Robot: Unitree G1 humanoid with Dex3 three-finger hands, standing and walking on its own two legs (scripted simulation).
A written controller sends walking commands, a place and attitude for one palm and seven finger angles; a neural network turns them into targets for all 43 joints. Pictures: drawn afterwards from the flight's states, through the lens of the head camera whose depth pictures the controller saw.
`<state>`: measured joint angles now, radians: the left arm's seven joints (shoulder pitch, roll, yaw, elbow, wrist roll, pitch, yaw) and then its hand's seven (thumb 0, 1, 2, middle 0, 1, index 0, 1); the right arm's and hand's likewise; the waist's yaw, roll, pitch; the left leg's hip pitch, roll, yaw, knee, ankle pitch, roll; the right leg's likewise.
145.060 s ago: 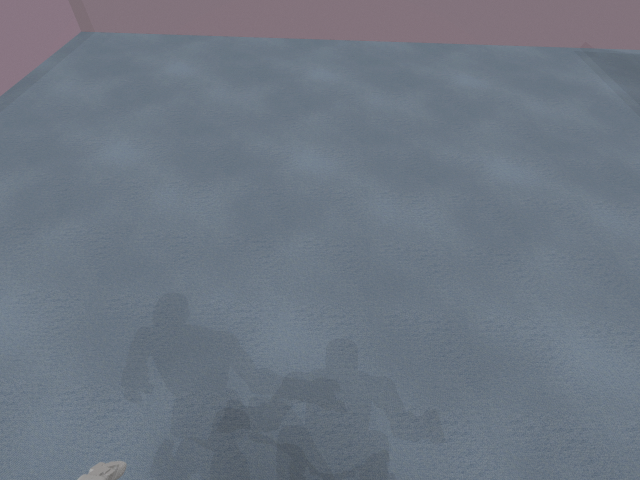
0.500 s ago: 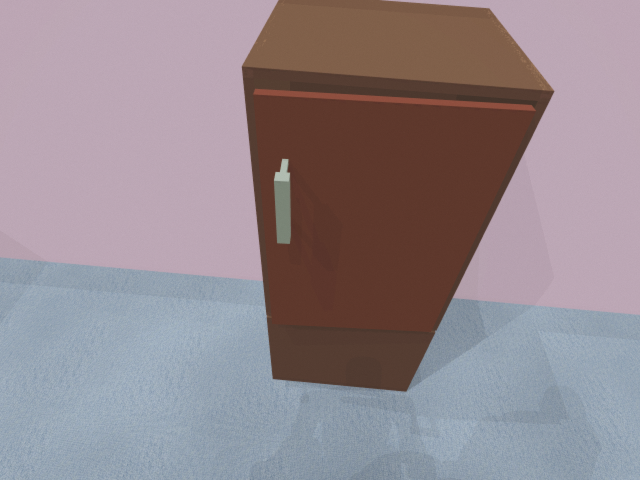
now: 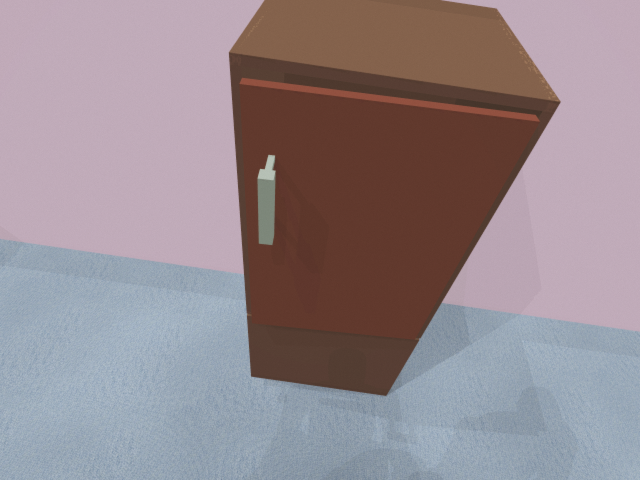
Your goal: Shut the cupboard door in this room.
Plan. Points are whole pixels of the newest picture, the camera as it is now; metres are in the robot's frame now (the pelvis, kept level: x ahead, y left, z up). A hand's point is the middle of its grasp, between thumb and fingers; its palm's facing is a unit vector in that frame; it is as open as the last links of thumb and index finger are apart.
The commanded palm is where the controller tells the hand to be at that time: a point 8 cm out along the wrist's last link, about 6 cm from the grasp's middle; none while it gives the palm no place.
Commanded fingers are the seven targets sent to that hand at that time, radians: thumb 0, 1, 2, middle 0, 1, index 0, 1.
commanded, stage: shuffle to correct the standing spot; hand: left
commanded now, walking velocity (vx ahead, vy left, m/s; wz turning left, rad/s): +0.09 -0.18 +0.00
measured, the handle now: (268, 200) +0.49 +0.13 +0.07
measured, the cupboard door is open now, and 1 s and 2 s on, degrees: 3 3 3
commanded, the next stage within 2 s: come to a stop and stand still in 0.16 s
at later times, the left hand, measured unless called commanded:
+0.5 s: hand out of the picture +0.11 +0.10 -0.16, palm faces -0.02 -0.98 -0.21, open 7.3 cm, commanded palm none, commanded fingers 0.00 0.90 0.90 -0.20 -0.30 -0.20 -0.30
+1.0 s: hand out of the picture +0.02 +0.14 -0.16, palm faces +0.00 -0.96 -0.28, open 7.4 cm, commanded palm none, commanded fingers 0.00 0.90 0.90 -0.20 -0.30 -0.20 -0.30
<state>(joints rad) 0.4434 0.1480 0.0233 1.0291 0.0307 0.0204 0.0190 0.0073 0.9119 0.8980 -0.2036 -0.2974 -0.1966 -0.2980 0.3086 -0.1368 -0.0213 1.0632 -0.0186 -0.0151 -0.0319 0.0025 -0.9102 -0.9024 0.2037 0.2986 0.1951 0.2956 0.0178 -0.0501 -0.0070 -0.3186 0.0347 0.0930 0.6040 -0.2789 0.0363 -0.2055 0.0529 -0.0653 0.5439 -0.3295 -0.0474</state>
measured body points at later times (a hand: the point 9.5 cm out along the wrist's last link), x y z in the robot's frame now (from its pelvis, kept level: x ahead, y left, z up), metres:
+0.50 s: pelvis +0.03 -0.08 +0.00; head +0.04 -0.08 +0.45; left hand +0.11 +0.15 -0.14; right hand +0.00 -0.32 -0.15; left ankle +0.03 +0.04 -0.71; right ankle +0.07 -0.21 -0.73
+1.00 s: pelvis +0.01 -0.06 +0.00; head -0.01 -0.09 +0.45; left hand +0.02 +0.19 -0.14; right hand +0.08 -0.29 -0.15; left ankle +0.05 +0.00 -0.73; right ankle +0.03 -0.22 -0.73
